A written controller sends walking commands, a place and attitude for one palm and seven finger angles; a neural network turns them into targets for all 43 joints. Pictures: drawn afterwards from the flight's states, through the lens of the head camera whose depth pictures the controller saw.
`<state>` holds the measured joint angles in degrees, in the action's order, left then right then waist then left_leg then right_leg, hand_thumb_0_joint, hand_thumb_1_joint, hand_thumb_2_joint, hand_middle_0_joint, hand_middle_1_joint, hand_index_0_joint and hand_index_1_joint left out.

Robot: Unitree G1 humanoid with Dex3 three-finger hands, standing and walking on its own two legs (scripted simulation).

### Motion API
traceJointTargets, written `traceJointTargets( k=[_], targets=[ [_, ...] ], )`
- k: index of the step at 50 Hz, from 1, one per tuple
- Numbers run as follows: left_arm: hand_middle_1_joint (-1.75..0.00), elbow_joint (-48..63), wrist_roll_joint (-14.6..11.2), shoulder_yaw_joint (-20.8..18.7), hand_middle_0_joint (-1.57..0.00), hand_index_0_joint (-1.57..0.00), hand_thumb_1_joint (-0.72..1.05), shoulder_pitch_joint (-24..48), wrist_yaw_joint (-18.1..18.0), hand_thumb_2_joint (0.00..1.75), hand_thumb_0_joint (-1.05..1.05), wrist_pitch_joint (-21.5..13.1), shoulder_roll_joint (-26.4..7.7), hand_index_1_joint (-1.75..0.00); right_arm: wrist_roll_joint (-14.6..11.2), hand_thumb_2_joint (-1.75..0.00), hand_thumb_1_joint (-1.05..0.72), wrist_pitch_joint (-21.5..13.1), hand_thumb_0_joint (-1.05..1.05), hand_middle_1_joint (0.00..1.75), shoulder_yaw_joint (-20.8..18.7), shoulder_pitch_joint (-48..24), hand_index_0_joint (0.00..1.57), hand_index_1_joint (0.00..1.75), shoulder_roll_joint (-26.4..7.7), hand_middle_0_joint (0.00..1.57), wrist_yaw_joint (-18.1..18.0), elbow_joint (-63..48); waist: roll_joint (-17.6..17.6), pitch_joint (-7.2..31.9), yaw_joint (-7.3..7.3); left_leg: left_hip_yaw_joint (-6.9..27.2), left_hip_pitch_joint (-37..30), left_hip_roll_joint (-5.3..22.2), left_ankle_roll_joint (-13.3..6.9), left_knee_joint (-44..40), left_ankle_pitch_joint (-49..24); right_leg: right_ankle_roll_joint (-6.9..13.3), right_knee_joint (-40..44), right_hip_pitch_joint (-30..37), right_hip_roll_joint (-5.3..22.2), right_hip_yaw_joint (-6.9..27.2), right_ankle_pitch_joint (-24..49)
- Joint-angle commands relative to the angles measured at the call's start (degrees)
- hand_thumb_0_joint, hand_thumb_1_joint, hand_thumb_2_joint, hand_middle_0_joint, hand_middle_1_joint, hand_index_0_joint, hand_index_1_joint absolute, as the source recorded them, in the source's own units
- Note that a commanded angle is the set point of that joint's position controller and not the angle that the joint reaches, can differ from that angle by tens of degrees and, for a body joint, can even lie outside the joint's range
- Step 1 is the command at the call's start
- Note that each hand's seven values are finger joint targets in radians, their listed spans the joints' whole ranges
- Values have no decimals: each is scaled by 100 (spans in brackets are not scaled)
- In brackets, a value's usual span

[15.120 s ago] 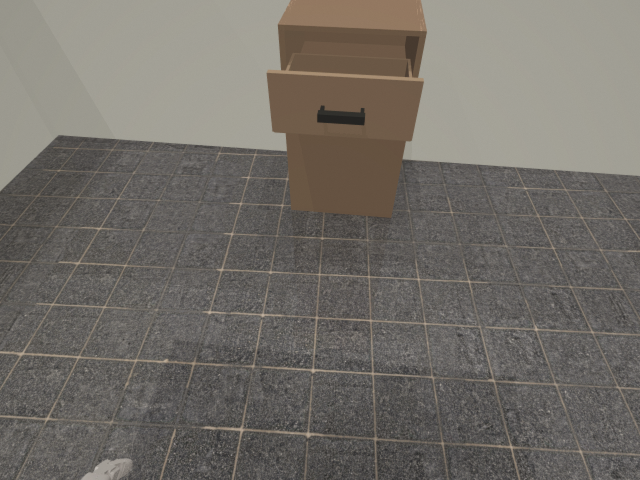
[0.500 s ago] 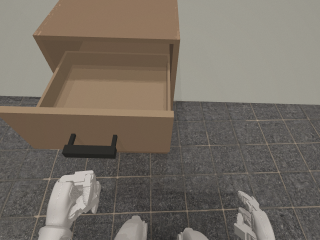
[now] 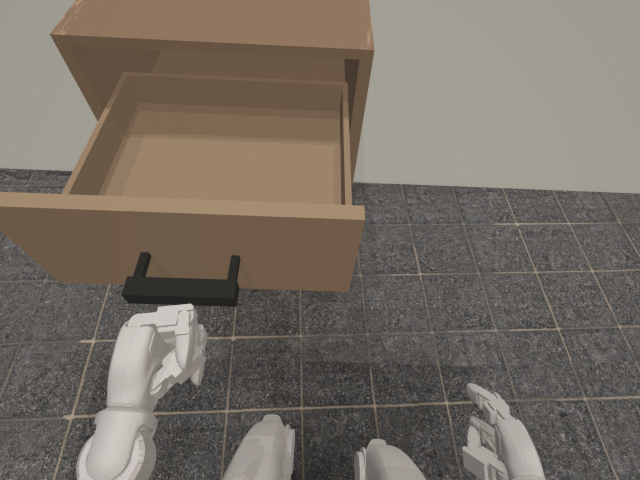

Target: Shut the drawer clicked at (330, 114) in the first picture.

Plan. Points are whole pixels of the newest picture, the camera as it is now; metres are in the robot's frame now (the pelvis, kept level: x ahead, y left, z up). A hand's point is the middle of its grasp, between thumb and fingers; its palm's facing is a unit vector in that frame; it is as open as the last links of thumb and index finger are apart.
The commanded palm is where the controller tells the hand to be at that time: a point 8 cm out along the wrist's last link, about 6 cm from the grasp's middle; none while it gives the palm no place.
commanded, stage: bring the fist close to the handle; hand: left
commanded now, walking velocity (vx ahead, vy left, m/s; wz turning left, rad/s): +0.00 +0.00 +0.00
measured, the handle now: (186, 276) +0.35 +0.19 +0.03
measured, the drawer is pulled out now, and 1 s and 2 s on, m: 0.30 0.26 0.14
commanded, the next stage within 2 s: push the drawer shut in 0.22 s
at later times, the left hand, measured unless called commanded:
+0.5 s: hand (217, 347) +0.27 +0.14 +0.02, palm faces -0.03 -1.00 -0.03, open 3.3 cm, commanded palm +0.25 +0.20 +0.04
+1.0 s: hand (213, 313) +0.31 +0.15 +0.02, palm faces -0.02 -1.00 -0.06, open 3.2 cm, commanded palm +0.31 +0.20 +0.04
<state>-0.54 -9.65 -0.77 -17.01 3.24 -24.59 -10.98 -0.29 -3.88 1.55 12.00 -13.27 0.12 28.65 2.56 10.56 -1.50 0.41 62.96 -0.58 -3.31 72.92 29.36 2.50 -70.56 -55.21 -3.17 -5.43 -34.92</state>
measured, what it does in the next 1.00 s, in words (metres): stands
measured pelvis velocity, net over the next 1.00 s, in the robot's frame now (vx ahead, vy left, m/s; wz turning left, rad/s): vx -0.01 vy -0.02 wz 0.01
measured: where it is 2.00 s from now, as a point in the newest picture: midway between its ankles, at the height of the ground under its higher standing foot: outside the picture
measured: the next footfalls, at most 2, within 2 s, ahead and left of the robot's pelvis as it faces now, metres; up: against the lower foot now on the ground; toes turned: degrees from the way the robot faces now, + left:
none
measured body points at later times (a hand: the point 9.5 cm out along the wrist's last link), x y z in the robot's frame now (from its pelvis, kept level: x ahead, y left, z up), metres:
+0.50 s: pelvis +0.00 +0.00 +0.00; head +0.09 +0.01 +0.44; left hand +0.26 +0.19 +0.03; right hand +0.19 -0.23 -0.09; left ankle +0.05 +0.08 -0.63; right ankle -0.01 -0.10 -0.63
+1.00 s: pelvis -0.01 -0.02 +0.00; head +0.08 +0.00 +0.43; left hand +0.30 +0.20 +0.03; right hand +0.15 -0.26 -0.11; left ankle +0.05 +0.08 -0.63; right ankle -0.01 -0.10 -0.63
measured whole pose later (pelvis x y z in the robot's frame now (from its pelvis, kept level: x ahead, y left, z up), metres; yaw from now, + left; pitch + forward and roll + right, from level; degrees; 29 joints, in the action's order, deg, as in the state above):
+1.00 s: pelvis -0.01 -0.02 +0.00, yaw +0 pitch +20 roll -4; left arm -19.9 -10.6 -4.2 3.1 6.1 -25.1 -14.7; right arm -1.0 -3.7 2.3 10.1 -14.3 -2.3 34.6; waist 2.4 8.8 -2.1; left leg 1.9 65.2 0.0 -1.9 73.6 28.0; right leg 3.9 -71.5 -57.4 -3.8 -7.0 -34.0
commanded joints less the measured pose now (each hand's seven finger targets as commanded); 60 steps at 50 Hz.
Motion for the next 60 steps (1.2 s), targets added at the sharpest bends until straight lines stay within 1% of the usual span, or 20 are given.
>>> traceJointTargets(
  k=[1, 4, 11, 14, 16, 19, 21, 24, 26, 28, 31, 36, 38, 42, 48, 49, 50, 52, 54, 60],
  targets=[
    [-160, 995, 33, 105, -140, -140, 90, 161, 16, 90, 0, -262, -144, -160, -5, -90, -90, -197, 0, 30, -310, -214, 20, 30, -802, 20, -47, -936, -81, 1303, -124, 559, -1861, 208, 177, -1160, -1266, -48, 1032, 166, 92, 217, 1305],
    [-160, 672, 56, -86, -140, -140, 90, 385, 10, 90, 0, -234, -306, -160, -8, -90, -90, -146, 0, 30, -308, -228, 20, 30, -839, 20, -99, -893, -301, 967, -163, 531, -1506, 182, 147, -1108, -846, -46, 1094, 55, 75, 259, 1017],
    [-160, 1487, 5, -285, -140, -140, 90, 438, -162, 90, 0, -594, -474, -160, 38, -90, -90, -178, 0, 30, -325, -201, 20, 30, -736, 20, -80, -917, 239, 1903, 63, 534, -2257, 187, 213, -1106, -1668, -3, 948, 328, 94, 279, 1545],
    [-160, 1325, 65, -137, -140, -140, 90, 281, -151, 90, 0, -548, -376, -160, 39, -90, -90, -146, 0, 30, -311, -210, 20, 30, -743, 20, -45, -889, 283, 1810, 10, 544, -2193, 198, 217, -1086, -1773, -3, 912, 296, 90, 263, 1624],
    [-160, 994, 108, 40, -140, -140, 90, 85, -75, 90, 0, -400, -211, -160, 18, -90, -90, -88, 0, 30, -307, -212, 20, 30, -765, 20, -24, -919, 143, 1444, -57, 530, -2009, 204, 215, -1136, -1524, -22, 986, 222, 90, 237, 1491],
    [-160, 638, 129, 117, -140, -140, 90, 580, 4, 90, 0, -200, -196, -160, -5, -90, -90, -46, 0, 30, -300, -203, 20, 30, -824, 20, -74, -874, -174, 1109, -248, 552, -1694, 195, 156, -1090, -1041, -52, 1086, 58, 77, 258, 1201],
    [-160, 578, 108, -3, -140, -140, 90, 1004, 27, 90, 0, -189, -286, -160, -17, -90, -90, -40, 0, 30, -306, -193, 20, 30, -848, 20, -115, -847, -269, 1125, -262, 520, -1599, 174, 137, -1055, -859, -60, 1123, 77, 78, 295, 1087],
    [-160, 771, 40, -404, -140, -140, 90, 1402, -59, 90, 0, -320, -630, -160, 17, -90, -90, -59, 0, 30, -312, -193, 20, 30, -844, 20, -169, -805, -119, 1502, -124, 462, -1667, 151, 134, -982, -1082, -38, 1076, 284, 79, 362, 1241],
    [-160, 1043, -25, -573, -140, -140, 90, 1439, -126, 90, 0, -477, -695, -160, 34, -90, -90, -92, 0, 30, -317, -196, 20, 30, -785, 20, -151, -777, 182, 1988, 6, 427, -2037, 145, 166, -982, -1550, -22, 1005, 458, 95, 389, 1639],
    [-160, 997, -64, -562, -140, -140, 90, 1446, -156, 90, 0, -535, -651, -160, 42, -90, -90, -104, 0, 30, -303, -195, 20, 30, -760, 20, -115, -722, 263, 2059, 19, 414, -2147, 149, 188, -993, -1806, -21, 984, 556, 99, 379, 1862],
    [-160, 859, -88, -524, -140, -140, 90, 1679, -148, 90, 0, -556, -649, -160, 34, -90, -90, -110, 0, 30, -295, -222, 20, 30, -794, 20, -109, -616, 314, 1882, -90, 429, -2085, 171, 184, -970, -1719, -33, 1015, 425, 96, 376, 1797],
    [-160, 242, -116, -544, -140, -140, 90, 2776, -62, 90, 0, -600, -731, -160, 25, -90, -90, -142, 0, 30, -271, -250, 20, 30, -859, 20, -184, -384, 9, 1429, -343, 397, -1506, 154, 120, -848, -901, -75, 1202, 208, 96, 513, 1076],
    [-160, -2, -189, -649, -140, -140, 90, 2989, 11, 90, 0, -614, -804, -160, 2, -90, -90, -168, 0, 30, -273, -266, 20, 30, -875, 20, -222, -343, -116, 1445, -343, 343, -1320, 137, 106, -792, -728, -92, 1286, 304, 107, 638, 872],
    [-160, -109, -313, -795, -140, -140, 90, 3430, 135, 90, 0, -611, -948, -160, -35, -90, -90, -216, 0, 30, -259, -282, 20, 30, -888, 20, -266, -259, 50, 1804, -285, 284, -1351, 123, 106, -775, -737, -102, 1348, 525, 144, 772, 819],
    [-160, -500, -341, -895, -140, -140, 90, 4082, 130, 90, 0, -445, -1084, -160, -65, -90, -90, -238, 0, 30, -242, -221, 20, 30, -916, 20, -319, -137, 150, 1879, -323, 278, -1408, 142, 107, -821, -706, -123, 1424, 531, 155, 812, 764],
    [-160, -633, -311, -995, -140, -140, 90, 4196, 104, 90, 0, -431, -1230, -160, -69, -90, -90, -233, 0, 30, -236, -167, 20, 30, -942, 20, -324, -110, 27, 1853, -357, 291, -1352, 153, 97, -810, -719, -123, 1414, 533, 145, 804, 774],
    [-160, -666, -306, -987, -140, -140, 90, 4309, 96, 90, 0, -436, -1190, -160, -67, -90, -90, -233, 0, 30, -235, -188, 20, 30, -926, 20, -318, -110, 222, 1908, -317, 281, -1427, 147, 111, -828, -735, -115, 1399, 487, 149, 805, 788],
    [-160, -841, -298, -901, -140, -140, 90, 4496, 82, 90, 0, -426, -1092, -160, -65, -90, -90, -241, 0, 30, -231, -137, 20, 30, -927, 20, -302, -76, 125, 1837, -351, 308, -1474, 144, 119, -881, -740, -113, 1408, 479, 144, 746, 827],
    [-160, -1167, -282, -1144, -140, -140, 90, 4559, 50, 90, 0, -414, -1308, -160, -57, -90, -90, -215, 0, 30, -231, -85, 20, 30, -955, 20, -304, -35, -14, 1773, -338, 282, -1302, 149, 109, -855, -743, -118, 1430, 549, 133, 791, 809],
    [-160, -1475, -163, -1068, -140, -140, 90, 5117, -21, 90, 0, -534, -1211, -160, -34, -90, -90, -177, 0, 30, -265, 34, 20, 30, -985, 20, -249, -6, 182, 1949, -350, 365, -1715, 153, 143, -991, -883, -100, 1307, 297, 116, 603, 1009]
  ],
)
